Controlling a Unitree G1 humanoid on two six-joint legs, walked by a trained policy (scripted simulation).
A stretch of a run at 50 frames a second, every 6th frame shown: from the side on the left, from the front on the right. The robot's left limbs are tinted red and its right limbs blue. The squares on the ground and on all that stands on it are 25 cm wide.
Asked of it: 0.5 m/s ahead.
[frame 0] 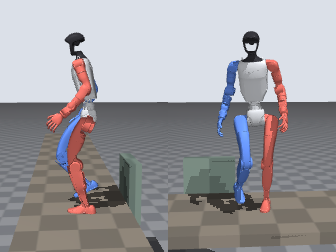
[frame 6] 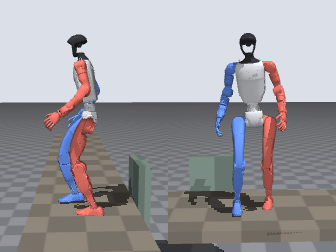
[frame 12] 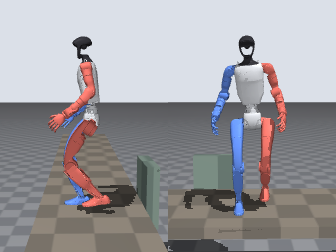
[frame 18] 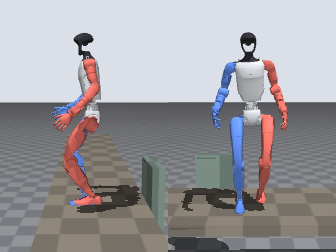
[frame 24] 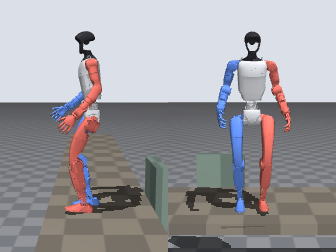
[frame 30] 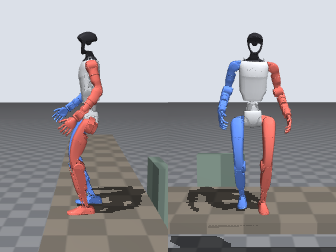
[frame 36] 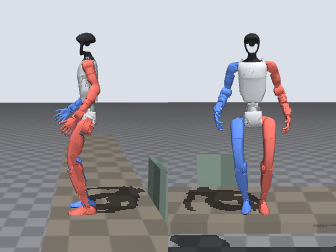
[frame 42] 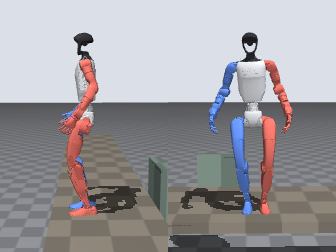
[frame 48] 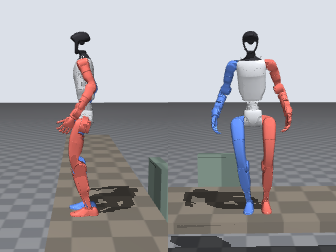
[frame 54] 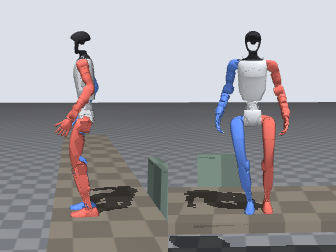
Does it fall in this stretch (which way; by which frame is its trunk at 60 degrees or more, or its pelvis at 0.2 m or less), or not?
no
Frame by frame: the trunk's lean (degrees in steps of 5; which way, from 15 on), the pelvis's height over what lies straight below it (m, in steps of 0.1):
0: 15 forward, 0.8
6: 10, 0.8
12: 10, 0.7
18: 10, 0.8
24: 5, 0.8
30: 5, 0.8
36: 5, 0.8
42: 5, 0.8
48: 5, 0.8
54: 5, 0.8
